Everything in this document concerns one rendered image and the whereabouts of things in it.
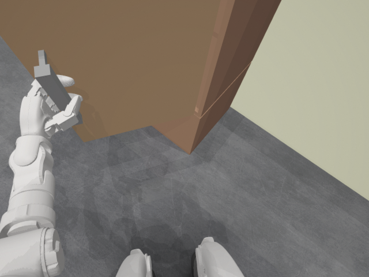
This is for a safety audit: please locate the robot left shin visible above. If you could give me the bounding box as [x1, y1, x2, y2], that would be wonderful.
[130, 249, 143, 255]

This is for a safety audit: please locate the left robot upper arm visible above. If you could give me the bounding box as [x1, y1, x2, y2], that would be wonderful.
[0, 227, 65, 277]

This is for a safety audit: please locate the robot left thigh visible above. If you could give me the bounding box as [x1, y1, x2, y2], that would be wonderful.
[116, 253, 152, 277]

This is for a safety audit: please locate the handle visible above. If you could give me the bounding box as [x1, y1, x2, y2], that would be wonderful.
[34, 50, 83, 125]

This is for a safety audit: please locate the cupboard door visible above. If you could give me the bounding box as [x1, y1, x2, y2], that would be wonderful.
[0, 0, 221, 142]

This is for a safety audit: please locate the robot left forearm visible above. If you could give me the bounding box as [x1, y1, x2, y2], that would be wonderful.
[0, 134, 56, 239]

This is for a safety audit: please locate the left robot hand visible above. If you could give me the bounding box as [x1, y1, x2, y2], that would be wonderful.
[20, 75, 83, 142]

